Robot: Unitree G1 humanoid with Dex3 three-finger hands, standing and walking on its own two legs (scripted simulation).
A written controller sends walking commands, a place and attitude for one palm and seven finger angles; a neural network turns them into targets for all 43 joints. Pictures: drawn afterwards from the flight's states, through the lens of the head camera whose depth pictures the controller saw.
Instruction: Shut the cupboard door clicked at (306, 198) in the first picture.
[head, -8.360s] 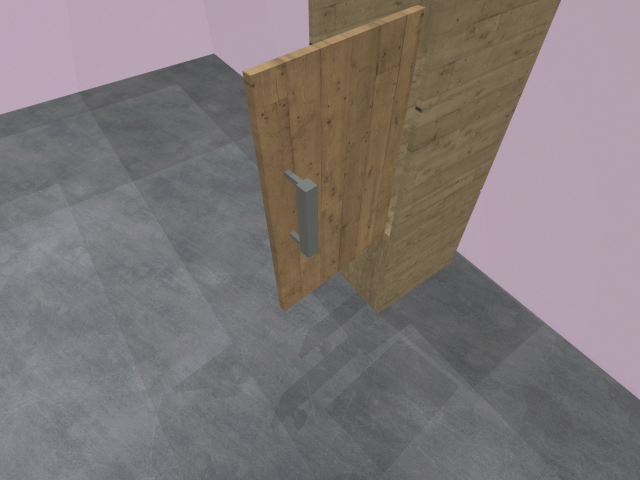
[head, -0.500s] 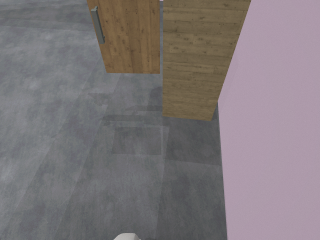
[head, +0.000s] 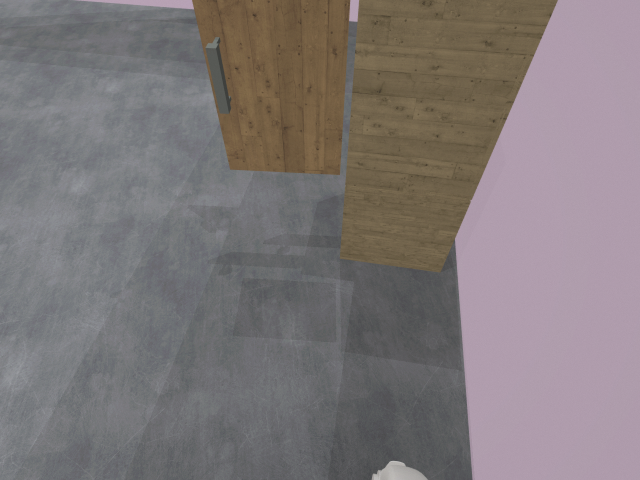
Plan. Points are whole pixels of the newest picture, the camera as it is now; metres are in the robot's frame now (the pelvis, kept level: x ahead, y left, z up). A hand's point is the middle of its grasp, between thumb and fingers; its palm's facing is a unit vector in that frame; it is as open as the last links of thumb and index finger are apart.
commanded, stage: take the last steps up to it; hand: left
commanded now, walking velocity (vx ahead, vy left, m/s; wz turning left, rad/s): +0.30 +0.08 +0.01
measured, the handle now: (221, 76) +1.00 +0.30 -0.02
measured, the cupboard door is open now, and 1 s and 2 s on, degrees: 96 96 96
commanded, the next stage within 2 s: come to a stop and stand still in 1.18 s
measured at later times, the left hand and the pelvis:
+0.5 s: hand out of the picture +0.13 +0.18 -0.17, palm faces +0.14 -0.97 -0.19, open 7.2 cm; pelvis +0.18 +0.00 +0.00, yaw +3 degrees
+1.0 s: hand (200, 282) +0.47 +0.26 -0.16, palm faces -0.01 -0.98 -0.22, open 7.3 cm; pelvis +0.36 +0.07 +0.00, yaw +0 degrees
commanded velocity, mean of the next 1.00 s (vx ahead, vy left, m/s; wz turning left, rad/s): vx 0.29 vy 0.07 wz -0.01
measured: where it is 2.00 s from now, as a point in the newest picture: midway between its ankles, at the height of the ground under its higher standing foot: (312, 394)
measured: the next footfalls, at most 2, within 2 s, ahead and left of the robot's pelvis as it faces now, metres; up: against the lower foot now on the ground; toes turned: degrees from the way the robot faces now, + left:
right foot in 0.10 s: +0.14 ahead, -0.12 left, +0.00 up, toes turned -7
left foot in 0.60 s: +0.36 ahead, +0.16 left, +0.00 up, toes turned +9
